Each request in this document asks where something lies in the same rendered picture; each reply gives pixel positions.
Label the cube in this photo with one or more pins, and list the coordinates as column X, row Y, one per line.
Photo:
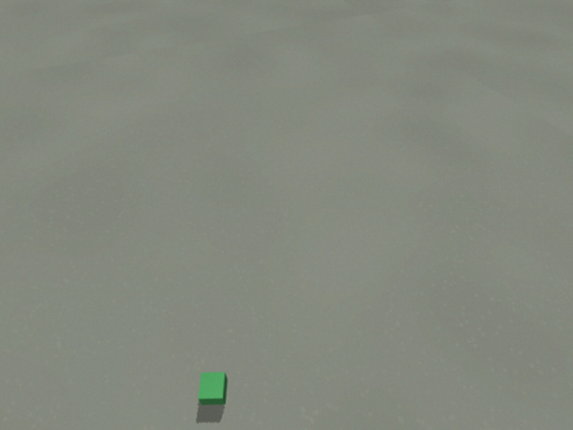
column 213, row 388

